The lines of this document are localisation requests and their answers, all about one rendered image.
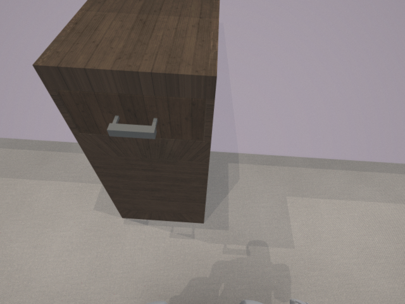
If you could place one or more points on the handle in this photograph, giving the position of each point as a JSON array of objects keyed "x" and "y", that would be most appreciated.
[{"x": 116, "y": 129}]

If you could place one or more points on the cabinet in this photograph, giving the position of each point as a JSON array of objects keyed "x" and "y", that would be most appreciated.
[{"x": 146, "y": 47}]

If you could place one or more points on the drawer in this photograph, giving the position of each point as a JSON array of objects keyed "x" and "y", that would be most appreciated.
[{"x": 178, "y": 118}]

